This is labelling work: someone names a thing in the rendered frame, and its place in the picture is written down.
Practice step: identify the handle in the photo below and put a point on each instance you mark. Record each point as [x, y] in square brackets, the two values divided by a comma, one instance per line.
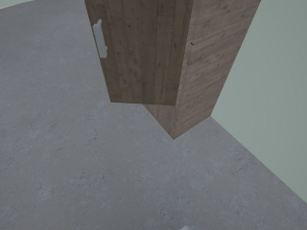
[98, 32]

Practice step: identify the cupboard door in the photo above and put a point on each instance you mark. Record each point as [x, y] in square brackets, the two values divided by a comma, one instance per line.
[146, 41]

